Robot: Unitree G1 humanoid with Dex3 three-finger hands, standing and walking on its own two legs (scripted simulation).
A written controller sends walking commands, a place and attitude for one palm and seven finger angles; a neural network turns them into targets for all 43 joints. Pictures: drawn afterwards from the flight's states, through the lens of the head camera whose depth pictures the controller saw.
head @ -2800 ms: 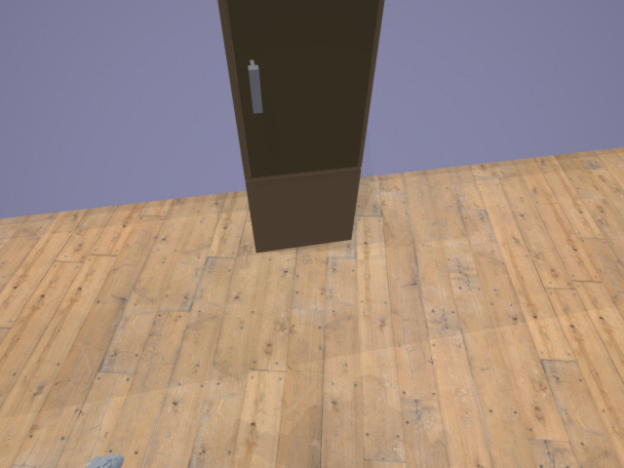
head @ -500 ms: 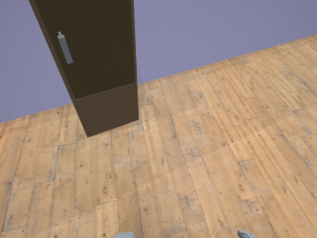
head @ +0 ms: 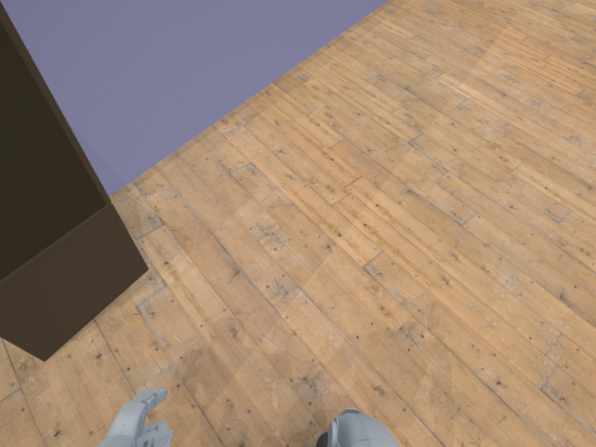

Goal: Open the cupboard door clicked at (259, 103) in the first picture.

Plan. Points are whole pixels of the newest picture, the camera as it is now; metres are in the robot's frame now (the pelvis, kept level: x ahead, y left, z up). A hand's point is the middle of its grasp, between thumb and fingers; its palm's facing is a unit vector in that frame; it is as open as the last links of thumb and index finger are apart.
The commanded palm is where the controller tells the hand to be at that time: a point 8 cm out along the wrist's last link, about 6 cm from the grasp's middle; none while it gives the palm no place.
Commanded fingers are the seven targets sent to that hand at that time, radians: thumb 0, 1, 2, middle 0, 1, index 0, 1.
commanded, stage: walk to a spot facing it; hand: left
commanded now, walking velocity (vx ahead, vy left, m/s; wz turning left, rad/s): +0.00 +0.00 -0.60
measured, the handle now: out of the picture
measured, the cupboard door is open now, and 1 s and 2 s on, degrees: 0 0 0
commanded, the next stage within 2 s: turn to face it in 1.94 s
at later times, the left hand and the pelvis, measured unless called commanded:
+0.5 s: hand (140, 410) +0.20 +0.24 -0.18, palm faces -0.22 -0.96 -0.18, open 7.4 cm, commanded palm none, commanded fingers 0.00 0.90 0.90 -0.20 -0.30 -0.20 -0.30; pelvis +0.06 +0.07 +0.00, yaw -18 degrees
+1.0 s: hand (210, 363) +0.26 +0.14 -0.15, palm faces -0.57 -0.78 -0.26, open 7.4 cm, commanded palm none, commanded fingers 0.00 0.90 0.90 -0.20 -0.30 -0.20 -0.30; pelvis +0.04 +0.05 -0.01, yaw -37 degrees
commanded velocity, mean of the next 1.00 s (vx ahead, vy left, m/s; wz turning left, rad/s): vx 0.00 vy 0.00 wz -0.60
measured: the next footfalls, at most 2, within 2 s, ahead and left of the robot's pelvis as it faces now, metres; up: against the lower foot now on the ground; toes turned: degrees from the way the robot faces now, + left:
right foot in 0.06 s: +0.12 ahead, -0.11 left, +0.00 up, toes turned -8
left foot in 0.42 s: +0.16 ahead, +0.15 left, +0.00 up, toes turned -10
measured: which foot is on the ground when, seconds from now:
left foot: down 0.00-0.06, up 0.08-0.40, down 0.42-0.92, up 0.94-1.00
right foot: up 0.00-0.04, down 0.06-0.42, up 0.44-0.92, down 0.94-1.00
